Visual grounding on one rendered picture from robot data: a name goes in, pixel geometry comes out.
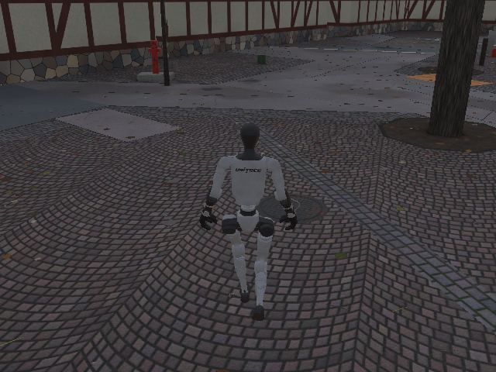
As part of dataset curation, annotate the humanoid robot torso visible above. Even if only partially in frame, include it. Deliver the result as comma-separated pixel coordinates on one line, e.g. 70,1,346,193
231,153,267,233

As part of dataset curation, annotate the robot left upper arm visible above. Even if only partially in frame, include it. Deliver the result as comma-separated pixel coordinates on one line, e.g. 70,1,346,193
209,156,233,198

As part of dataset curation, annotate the robot left foot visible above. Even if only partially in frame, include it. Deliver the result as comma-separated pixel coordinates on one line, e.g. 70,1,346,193
239,283,250,303

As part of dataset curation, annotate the robot right upper arm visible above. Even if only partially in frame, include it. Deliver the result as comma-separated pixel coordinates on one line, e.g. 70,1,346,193
265,157,287,201

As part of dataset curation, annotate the robot right forearm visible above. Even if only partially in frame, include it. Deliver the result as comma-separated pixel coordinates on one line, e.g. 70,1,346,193
280,188,296,218

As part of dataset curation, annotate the robot left forearm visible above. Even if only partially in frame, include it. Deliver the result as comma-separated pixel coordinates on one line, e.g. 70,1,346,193
201,186,217,217

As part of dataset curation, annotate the left robot hand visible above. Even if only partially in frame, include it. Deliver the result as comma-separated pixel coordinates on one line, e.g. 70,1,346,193
199,214,217,230

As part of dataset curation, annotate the right robot hand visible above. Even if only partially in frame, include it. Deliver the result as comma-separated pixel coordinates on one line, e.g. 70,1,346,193
279,214,298,230

